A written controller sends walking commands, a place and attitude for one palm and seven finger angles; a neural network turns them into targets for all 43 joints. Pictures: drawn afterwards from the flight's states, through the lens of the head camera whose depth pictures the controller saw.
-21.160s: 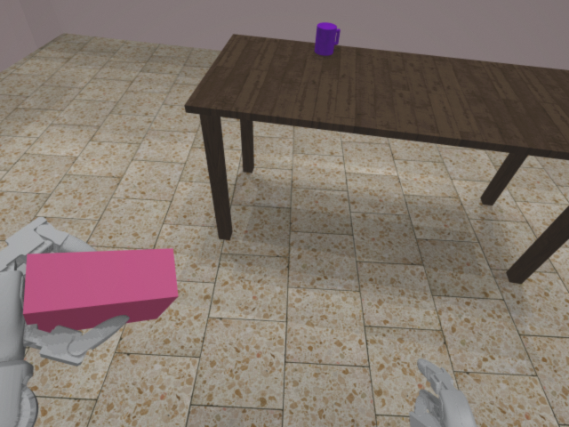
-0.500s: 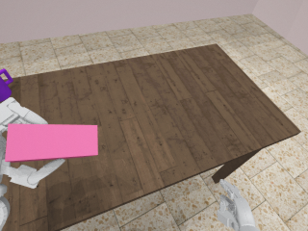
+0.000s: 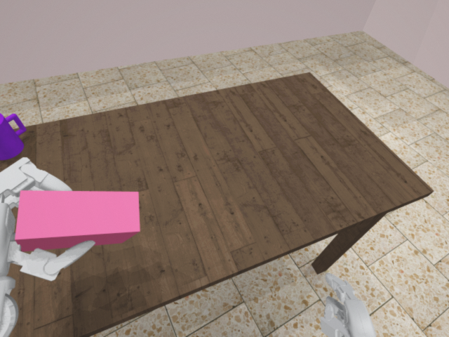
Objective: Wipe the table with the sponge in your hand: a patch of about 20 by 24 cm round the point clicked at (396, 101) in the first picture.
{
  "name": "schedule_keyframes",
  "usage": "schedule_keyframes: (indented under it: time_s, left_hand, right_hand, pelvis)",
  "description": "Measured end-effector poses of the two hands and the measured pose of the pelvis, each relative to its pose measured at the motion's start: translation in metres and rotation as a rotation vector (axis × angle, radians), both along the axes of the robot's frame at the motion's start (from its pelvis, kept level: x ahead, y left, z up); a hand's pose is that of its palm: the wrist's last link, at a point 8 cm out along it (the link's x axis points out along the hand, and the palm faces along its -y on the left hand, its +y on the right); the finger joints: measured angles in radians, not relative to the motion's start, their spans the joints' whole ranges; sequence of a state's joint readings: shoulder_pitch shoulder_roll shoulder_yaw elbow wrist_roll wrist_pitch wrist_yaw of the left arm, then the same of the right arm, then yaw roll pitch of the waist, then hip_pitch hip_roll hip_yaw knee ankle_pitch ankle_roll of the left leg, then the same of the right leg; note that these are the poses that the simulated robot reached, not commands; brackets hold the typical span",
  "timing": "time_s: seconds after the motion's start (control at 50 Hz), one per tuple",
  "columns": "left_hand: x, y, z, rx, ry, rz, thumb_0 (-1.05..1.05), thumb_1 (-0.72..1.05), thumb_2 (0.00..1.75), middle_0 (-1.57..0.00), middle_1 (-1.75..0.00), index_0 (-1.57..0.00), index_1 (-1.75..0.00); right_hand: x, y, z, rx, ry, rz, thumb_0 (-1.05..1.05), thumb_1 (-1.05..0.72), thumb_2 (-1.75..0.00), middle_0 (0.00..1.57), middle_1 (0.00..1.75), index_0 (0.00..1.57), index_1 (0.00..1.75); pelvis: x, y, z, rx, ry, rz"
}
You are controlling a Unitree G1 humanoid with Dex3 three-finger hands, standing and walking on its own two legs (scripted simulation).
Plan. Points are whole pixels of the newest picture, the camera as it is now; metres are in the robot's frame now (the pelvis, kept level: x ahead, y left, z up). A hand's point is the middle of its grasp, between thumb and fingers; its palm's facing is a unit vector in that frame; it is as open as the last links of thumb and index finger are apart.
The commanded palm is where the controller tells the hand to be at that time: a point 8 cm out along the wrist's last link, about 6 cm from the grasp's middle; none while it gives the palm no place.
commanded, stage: look again from close up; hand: left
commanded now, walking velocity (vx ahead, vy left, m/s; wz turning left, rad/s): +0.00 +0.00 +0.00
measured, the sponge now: (98, 220) +0.24 +0.20 +0.13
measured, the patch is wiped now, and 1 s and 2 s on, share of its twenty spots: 0.00 0.00 0.00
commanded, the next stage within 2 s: shuffle to correct the standing spot in 0.14 s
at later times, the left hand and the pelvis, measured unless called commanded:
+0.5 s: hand (63, 225) +0.21 +0.23 +0.15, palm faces +0.36 -0.86 -0.37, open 9.8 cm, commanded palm +0.15 +0.26 +0.17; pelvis -0.01 -0.02 +0.00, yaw +0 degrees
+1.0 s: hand (122, 228) +0.22 +0.16 +0.15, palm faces +0.28 -0.87 -0.41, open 9.8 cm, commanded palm +0.16 +0.20 +0.17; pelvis +0.00 -0.08 -0.01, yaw -1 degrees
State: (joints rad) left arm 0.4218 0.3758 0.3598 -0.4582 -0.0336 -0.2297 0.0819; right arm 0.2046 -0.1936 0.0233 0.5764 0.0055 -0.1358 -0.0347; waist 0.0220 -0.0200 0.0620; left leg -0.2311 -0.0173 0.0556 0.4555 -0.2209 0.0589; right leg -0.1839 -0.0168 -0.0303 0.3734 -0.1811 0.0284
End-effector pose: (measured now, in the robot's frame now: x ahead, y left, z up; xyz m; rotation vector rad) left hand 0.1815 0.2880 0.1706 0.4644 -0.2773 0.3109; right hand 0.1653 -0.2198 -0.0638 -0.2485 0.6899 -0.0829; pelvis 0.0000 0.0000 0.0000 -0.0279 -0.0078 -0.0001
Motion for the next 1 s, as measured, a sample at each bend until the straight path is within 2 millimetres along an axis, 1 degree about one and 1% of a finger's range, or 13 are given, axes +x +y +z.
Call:
schedule_keyframes:
  time_s: [0.1, 0.2, 0.32, 0.42, 0.48, 0.58, 0.68, 0.78, 0.9, 1.0]
  left_hand:
    - [-0.001, -0.003, -0.005, -0.011, 0.026, 0.003, 0.0, -0.46, 1.03, -0.77, -1.36, -0.76, -1.36]
    - [-0.006, -0.01, -0.003, -0.006, 0.022, -0.015, 0.0, -0.46, 1.03, -0.77, -1.36, -0.76, -1.36]
    - [-0.011, -0.009, 0.0, 0.001, 0.013, -0.006, 0.0, -0.46, 1.03, -0.77, -1.36, -0.76, -1.36]
    - [-0.009, -0.008, -0.002, -0.014, 0.009, 0.013, 0.0, -0.46, 1.03, -0.77, -1.36, -0.76, -1.36]
    - [-0.006, -0.014, -0.003, -0.025, 0.005, 0.012, 0.0, -0.46, 1.03, -0.77, -1.36, -0.76, -1.36]
    - [-0.002, -0.03, -0.002, -0.031, 0.007, -0.016, 0.0, -0.46, 1.03, -0.77, -1.36, -0.76, -1.36]
    - [0.0, -0.046, 0.0, -0.012, 0.021, -0.042, 0.0, -0.46, 1.03, -0.77, -1.36, -0.76, -1.36]
    - [0.001, -0.059, 0.003, 0.008, 0.041, -0.048, 0.0, -0.46, 1.03, -0.77, -1.36, -0.76, -1.36]
    - [0.002, -0.074, 0.001, 0.0, 0.067, -0.045, 0.0, -0.46, 1.03, -0.77, -1.36, -0.76, -1.36]
    - [0.002, -0.086, 0.0, -0.011, 0.07, -0.051, 0.0, -0.46, 1.03, -0.77, -1.36, -0.76, -1.36]
  right_hand:
    - [-0.007, -0.005, 0.0, 0.001, -0.001, -0.013, 0.01, -0.9, -0.9, 0.21, 0.3, 0.2, 0.3]
    - [-0.011, -0.01, 0.0, -0.008, 0.002, -0.016, 0.01, -0.9, -0.9, 0.21, 0.3, 0.2, 0.3]
    - [-0.012, -0.014, 0.001, -0.013, 0.0, -0.02, 0.01, -0.9, -0.9, 0.21, 0.3, 0.2, 0.3]
    - [-0.01, -0.016, 0.003, -0.005, -0.006, -0.018, 0.01, -0.9, -0.9, 0.21, 0.3, 0.2, 0.3]
    - [-0.008, -0.017, 0.004, 0.005, -0.013, -0.013, 0.01, -0.9, -0.9, 0.21, 0.3, 0.2, 0.3]
    - [-0.006, -0.023, 0.004, 0.021, -0.021, -0.007, 0.01, -0.9, -0.9, 0.21, 0.3, 0.2, 0.3]
    - [-0.005, -0.037, 0.002, 0.025, -0.018, -0.015, 0.01, -0.9, -0.9, 0.21, 0.3, 0.2, 0.3]
    - [-0.006, -0.058, -0.001, 0.018, -0.006, -0.035, 0.01, -0.9, -0.9, 0.21, 0.3, 0.2, 0.3]
    - [-0.009, -0.083, -0.005, 0.003, 0.003, -0.067, 0.01, -0.9, -0.9, 0.21, 0.3, 0.2, 0.3]
    - [-0.012, -0.099, -0.007, -0.008, 0.006, -0.092, 0.01, -0.9, -0.9, 0.21, 0.3, 0.2, 0.3]
  pelvis:
    - [-0.003, -0.002, 0.0, 0.002, -0.002, -0.001]
    - [-0.005, -0.004, 0.0, 0.002, -0.004, 0.002]
    - [-0.006, -0.007, 0.001, 0.002, -0.004, 0.0]
    - [-0.007, -0.012, 0.001, 0.008, -0.005, -0.005]
    - [-0.008, -0.017, 0.001, 0.011, -0.006, -0.008]
    - [-0.009, -0.027, 0.0, 0.011, -0.004, -0.01]
    - [-0.008, -0.04, -0.001, 0.008, 0.003, -0.014]
    - [-0.006, -0.053, -0.002, 0.006, 0.008, -0.018]
    - [-0.005, -0.067, -0.004, 0.008, 0.011, -0.019]
    - [-0.004, -0.075, -0.006, 0.01, 0.01, -0.016]
